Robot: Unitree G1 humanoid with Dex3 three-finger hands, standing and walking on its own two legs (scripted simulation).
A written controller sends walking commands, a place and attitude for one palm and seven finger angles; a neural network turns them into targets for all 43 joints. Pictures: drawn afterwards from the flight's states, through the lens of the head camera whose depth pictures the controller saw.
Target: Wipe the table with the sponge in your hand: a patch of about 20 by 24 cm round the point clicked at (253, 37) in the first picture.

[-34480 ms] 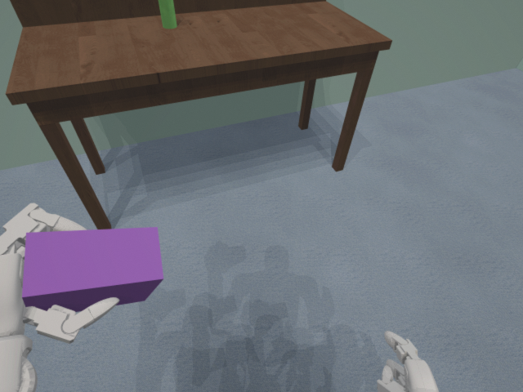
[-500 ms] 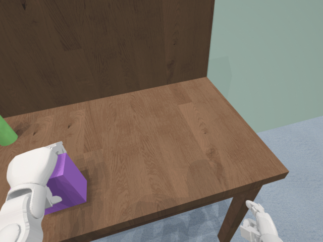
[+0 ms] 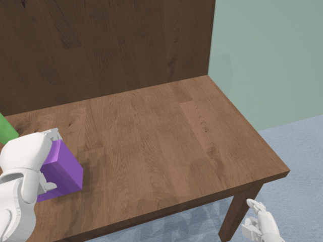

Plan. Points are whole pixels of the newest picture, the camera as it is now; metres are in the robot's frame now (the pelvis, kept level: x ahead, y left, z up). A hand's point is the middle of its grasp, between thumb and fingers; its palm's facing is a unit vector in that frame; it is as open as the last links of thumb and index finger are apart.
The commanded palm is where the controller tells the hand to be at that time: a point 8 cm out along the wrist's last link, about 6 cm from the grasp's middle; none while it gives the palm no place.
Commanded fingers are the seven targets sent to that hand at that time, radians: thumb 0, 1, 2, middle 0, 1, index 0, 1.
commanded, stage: lift the sponge slowly off the table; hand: left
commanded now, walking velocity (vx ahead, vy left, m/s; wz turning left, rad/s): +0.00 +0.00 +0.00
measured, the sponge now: (53, 176) +0.21 +0.32 +0.07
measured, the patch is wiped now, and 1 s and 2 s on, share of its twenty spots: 1.00 1.00 1.00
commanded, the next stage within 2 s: bring the sponge back beside the body in 0.86 s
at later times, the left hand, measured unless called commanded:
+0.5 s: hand (37, 156) +0.20 +0.30 +0.16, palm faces +0.20 -0.10 -0.97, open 10.4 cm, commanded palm +0.16 +0.29 +0.24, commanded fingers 0.00 0.10 1.30 -1.20 -1.60 -1.20 -1.60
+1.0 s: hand (36, 150) +0.21 +0.30 +0.18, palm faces +0.19 -0.10 -0.98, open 10.4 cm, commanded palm +0.17 +0.30 +0.25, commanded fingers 0.00 0.10 1.30 -1.20 -1.60 -1.20 -1.60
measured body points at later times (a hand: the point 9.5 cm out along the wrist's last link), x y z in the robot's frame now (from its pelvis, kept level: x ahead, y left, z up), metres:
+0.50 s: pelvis -0.01 +0.01 +0.00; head -0.03 -0.04 +0.45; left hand +0.19 +0.30 +0.22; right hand +0.23 -0.20 -0.09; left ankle +0.04 +0.10 -0.74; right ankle -0.01 -0.11 -0.74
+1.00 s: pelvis -0.02 +0.00 +0.00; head -0.04 -0.05 +0.44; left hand +0.20 +0.30 +0.23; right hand +0.23 -0.21 -0.09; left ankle +0.04 +0.10 -0.74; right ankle -0.01 -0.11 -0.74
